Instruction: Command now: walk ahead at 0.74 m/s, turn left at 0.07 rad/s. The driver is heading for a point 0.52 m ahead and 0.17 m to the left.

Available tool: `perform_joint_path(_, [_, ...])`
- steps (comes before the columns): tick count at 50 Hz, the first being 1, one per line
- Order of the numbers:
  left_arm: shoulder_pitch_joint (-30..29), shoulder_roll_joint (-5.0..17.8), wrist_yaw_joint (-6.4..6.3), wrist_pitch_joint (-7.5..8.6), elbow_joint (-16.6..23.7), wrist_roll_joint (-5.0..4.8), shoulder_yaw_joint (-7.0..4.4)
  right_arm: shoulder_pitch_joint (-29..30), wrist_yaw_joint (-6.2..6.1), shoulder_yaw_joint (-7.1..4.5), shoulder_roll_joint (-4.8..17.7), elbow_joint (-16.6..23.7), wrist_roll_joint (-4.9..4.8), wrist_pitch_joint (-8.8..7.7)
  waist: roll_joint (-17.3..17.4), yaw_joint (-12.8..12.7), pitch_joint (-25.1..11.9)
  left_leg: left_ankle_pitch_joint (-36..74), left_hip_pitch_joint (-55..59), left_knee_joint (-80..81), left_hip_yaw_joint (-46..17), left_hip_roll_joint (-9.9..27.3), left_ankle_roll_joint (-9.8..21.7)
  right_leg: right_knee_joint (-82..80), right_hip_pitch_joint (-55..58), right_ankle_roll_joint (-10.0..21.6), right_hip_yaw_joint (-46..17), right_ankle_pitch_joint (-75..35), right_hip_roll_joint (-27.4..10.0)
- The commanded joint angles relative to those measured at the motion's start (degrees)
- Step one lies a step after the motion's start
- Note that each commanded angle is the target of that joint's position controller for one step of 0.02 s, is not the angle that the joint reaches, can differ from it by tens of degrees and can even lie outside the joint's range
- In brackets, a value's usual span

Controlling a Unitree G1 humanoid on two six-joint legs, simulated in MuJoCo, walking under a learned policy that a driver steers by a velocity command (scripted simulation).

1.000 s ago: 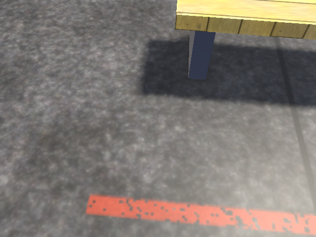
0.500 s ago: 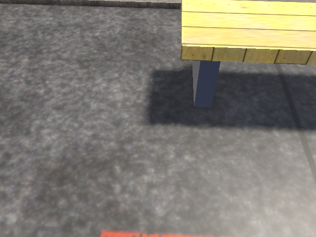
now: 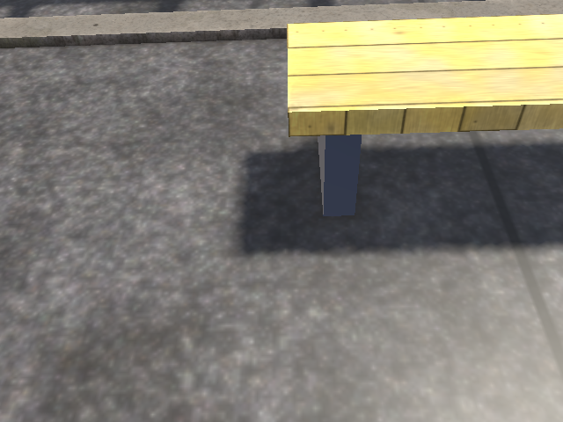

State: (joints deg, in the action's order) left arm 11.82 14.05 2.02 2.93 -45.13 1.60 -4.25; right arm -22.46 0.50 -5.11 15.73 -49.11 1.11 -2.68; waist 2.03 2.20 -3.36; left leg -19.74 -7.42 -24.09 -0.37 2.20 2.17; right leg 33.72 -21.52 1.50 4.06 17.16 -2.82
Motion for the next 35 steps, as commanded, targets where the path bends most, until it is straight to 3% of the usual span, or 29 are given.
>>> perform_joint_path(1, [23.2,8.26,-1.13,1.14,-3.77,1.38,-2.42,13.32,0.63,0.38,1.17,6.57,1.27,-1.12,-12.74,-15.72,1.8,-8.93,-34.39,-21.14,0.84,-1.61,5.32,-9.59,35.11,0.98,-8.26,10.62,-4.31])
perform_joint_path(2, [26.05,14.06,-1.91,2.21,-2.29,2.61,-2.6,17.03,0.14,2.0,-4.96,10.97,0.45,-1.74,-21.9,-15.86,0.96,-12.4,-46.37,-40.68,-3.59,-8.11,4.77,-22.85,33.34,2.69,-37.34,35.91,-19.2])
perform_joint_path(3, [17.14,13.78,-2.38,1.58,-0.15,2.32,-2.45,13.69,0.35,1.6,-2.41,11.92,-0.35,-1.67,-14.85,-9.38,2.87,-4.02,-50.98,-48.55,-9.23,-4.72,5.59,-28.68,27.14,6.12,-49.14,45.0,-23.82])
perform_joint_path(4, [10.31,11.45,-2.22,1.82,1.62,1.05,-1.74,13.51,0.76,1.02,0.7,11.57,-0.07,-1.33,-8.73,-5.83,6.02,2.92,-51.23,-49.7,-8.75,-0.97,4.88,-26.87,22.82,5.82,-42.71,38.97,-23.04])
perform_joint_path(5, [7.12,8.79,-1.85,2.42,2.02,0.21,-0.96,10.72,1.49,0.52,2.59,9.79,0.42,-1.21,-6.2,-3.62,5.64,6.82,-46.27,-46.73,-8.61,0.73,3.49,-25.82,19.08,4.06,-31.74,29.72,-18.59])
perform_joint_path(6, [5.51,7.4,-1.92,2.82,2.31,0.0,-0.43,7.88,2.14,0.16,3.27,8.09,0.82,-0.68,-7.66,-2.0,4.33,8.4,-41.79,-45.55,-7.39,1.7,2.12,-26.51,16.83,2.5,-24.24,23.52,-15.5])
perform_joint_path(8, [7.53,5.29,-2.27,3.72,0.41,0.12,0.36,7.31,3.39,0.13,2.72,7.05,1.0,0.94,-8.41,-1.77,5.96,12.7,-40.38,-48.01,-5.49,2.01,0.74,-28.43,14.53,1.4,-14.46,13.63,-12.83])
perform_joint_path(11, [11.96,4.72,-1.82,4.17,-2.02,0.22,0.29,11.87,3.61,0.47,1.44,7.48,0.03,2.32,-5.41,-2.94,9.08,17.65,-44.4,-46.75,-3.95,1.59,1.12,-29.0,16.79,-0.47,-4.18,2.4,-10.97])
perform_joint_path(17, [17.79,3.17,-2.77,4.46,-5.48,0.45,0.94,23.76,4.72,1.49,0.6,10.79,0.43,2.48,-4.54,-5.09,13.63,20.71,-46.56,-33.76,4.74,1.64,3.73,-30.96,24.3,-0.89,7.9,-14.28,-9.87])
perform_joint_path(19, [18.5,3.85,-3.37,4.16,-6.59,0.32,1.01,26.35,5.04,2.17,-0.02,12.07,0.36,2.25,-4.84,-4.94,14.2,19.15,-43.53,-27.25,8.87,0.89,5.43,-29.44,27.61,-1.75,11.52,-28.25,-9.64])
perform_joint_path(21, [17.21,6.01,-4.09,3.65,-6.79,0.18,0.91,25.45,4.48,2.56,0.18,12.52,-0.28,2.25,-6.63,-2.79,11.46,16.79,-32.9,-21.35,14.06,-3.32,8.2,-23.55,28.92,-2.77,14.9,-60.63,-9.6])
perform_joint_path(22, [17.63,7.9,-4.78,3.05,-7.03,0.15,0.52,23.58,4.09,2.42,1.05,12.23,-0.46,2.34,-8.13,-1.22,9.1,15.26,-28.94,-20.29,15.59,-5.53,9.26,-18.85,31.58,-2.83,15.18,-75.11,-10.6])
perform_joint_path(23, [16.66,10.04,-5.41,2.17,-6.78,0.41,-0.06,18.57,3.67,1.96,2.46,11.13,-0.63,2.43,-10.03,1.93,6.06,12.14,-23.69,-19.66,15.79,-7.25,10.33,-11.75,33.18,-2.66,14.96,-84.7,-11.92])
perform_joint_path(24, [14.4,11.99,-5.75,1.15,-5.99,0.82,-0.76,9.84,3.16,1.01,4.62,8.98,-0.74,2.48,-11.57,6.42,2.0,7.66,-15.59,-19.71,14.97,-8.58,11.61,-0.76,32.49,-1.59,14.17,-89.48,-13.34])
perform_joint_path(25, [11.58,13.59,-5.35,0.42,-4.68,1.07,-1.36,-1.17,2.4,-0.61,7.83,5.83,-0.81,2.2,-11.52,11.19,-2.61,2.09,-3.5,-17.94,11.9,-9.57,13.53,13.76,27.39,0.31,12.35,-86.13,-14.14])
perform_joint_path(26, [9.42,13.27,-4.39,0.3,-3.85,0.91,-1.51,-9.14,1.27,-2.4,10.28,3.03,-0.52,1.78,-7.68,14.83,-5.23,-0.34,11.0,-10.98,5.62,-8.9,15.45,33.55,15.91,1.2,11.84,-65.46,-10.93])
perform_joint_path(27, [4.49,3.92,-2.99,1.42,-0.77,1.14,0.64,-3.59,0.38,-3.27,12.62,2.67,-1.52,2.32,7.18,8.96,0.33,-3.12,16.74,-9.61,-12.34,1.31,17.62,53.5,-6.75,0.48,8.47,0.7,1.12])
perform_joint_path(28, [4.65,3.3,-2.43,3.26,6.7,-0.96,1.26,-0.49,0.73,-3.72,17.24,4.88,0.85,2.78,11.0,3.86,-6.62,-4.08,28.66,2.84,-43.68,10.97,28.42,64.66,-26.75,-1.72,-3.67,8.92,6.75])
perform_joint_path(29, [0.97,6.25,-2.53,4.81,6.84,-0.65,1.44,-2.1,0.14,-3.47,14.37,5.27,1.06,2.23,-0.75,5.76,-4.46,4.63,26.72,8.91,-43.76,14.08,25.94,61.82,-29.91,-1.08,-8.43,4.25,2.5])
perform_joint_path(30, [2.93,6.27,-2.6,5.28,6.0,-1.26,1.66,-1.35,-0.5,-2.52,11.14,3.76,0.81,1.57,-6.22,1.75,2.18,17.72,17.05,8.86,-37.06,13.85,23.46,56.41,-26.77,-0.96,-7.98,1.64,0.35])
perform_joint_path(31, [3.75,5.71,-2.94,4.58,5.07,-0.66,1.88,1.72,-0.66,-1.51,8.49,3.59,0.92,0.72,-10.65,-2.13,5.78,30.1,7.53,7.65,-29.34,11.74,20.64,51.53,-21.54,-1.55,-7.41,1.38,-1.85])
perform_joint_path(32, [5.35,5.62,-2.91,3.17,4.46,0.36,1.95,4.26,-0.88,-0.88,7.69,4.7,0.54,-0.17,-11.67,-4.1,6.46,40.99,1.08,7.02,-23.35,10.12,19.12,48.83,-16.67,-2.44,-7.02,2.19,-2.89])
perform_joint_path(33, [4.56,8.23,-3.06,4.23,4.9,-3.47,0.07,8.44,0.26,1.28,0.78,7.44,-2.47,-2.2,-10.6,-4.63,4.55,40.82,-0.85,7.87,-22.67,8.08,17.55,49.52,-15.8,-2.88,-10.41,2.95,-3.46])
perform_joint_path(34, [4.79,7.96,-3.02,4.16,5.82,-3.44,0.16,10.61,0.47,1.29,2.41,7.14,-3.3,-2.79,-8.3,-6.51,4.94,42.38,-4.12,8.03,-18.47,6.32,16.0,42.86,-15.05,-3.37,-9.2,1.19,-4.86])
perform_joint_path(35, [2.23,6.73,-2.92,4.22,6.93,-2.35,0.48,10.66,-0.08,0.93,3.93,6.8,-3.79,-3.03,-7.01,-6.07,6.49,48.19,-8.24,8.39,-13.37,3.37,13.58,35.26,-13.4,-3.74,-6.54,0.06,-4.81])
